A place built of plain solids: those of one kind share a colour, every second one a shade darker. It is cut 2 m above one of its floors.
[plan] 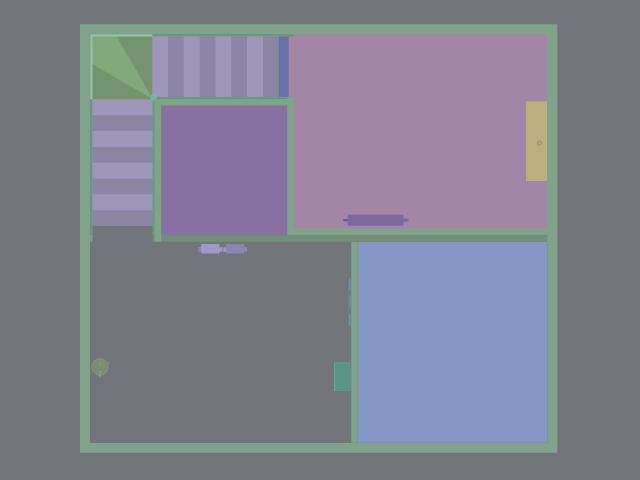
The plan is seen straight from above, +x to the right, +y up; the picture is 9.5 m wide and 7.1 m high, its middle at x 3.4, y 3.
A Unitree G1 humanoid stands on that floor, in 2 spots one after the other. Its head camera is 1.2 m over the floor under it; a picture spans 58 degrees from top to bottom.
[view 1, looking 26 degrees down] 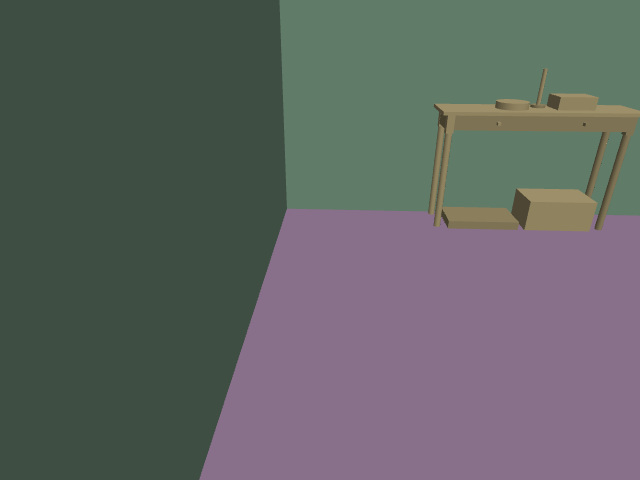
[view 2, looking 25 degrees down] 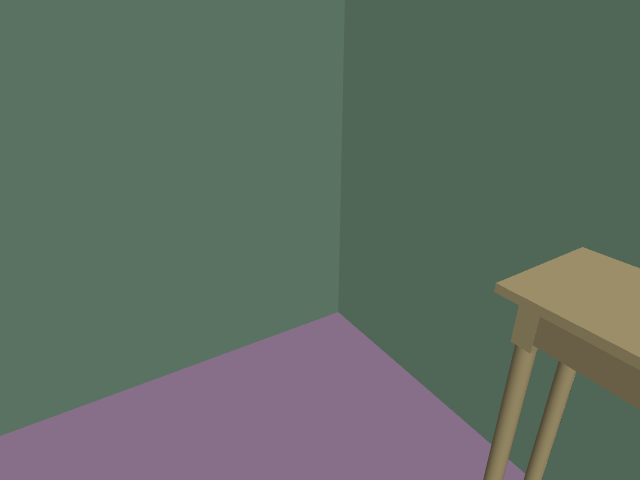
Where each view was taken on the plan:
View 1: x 3.79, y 5.64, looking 3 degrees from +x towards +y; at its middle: upper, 2.74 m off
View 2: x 5.76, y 4.61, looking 58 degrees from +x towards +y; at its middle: wall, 1.87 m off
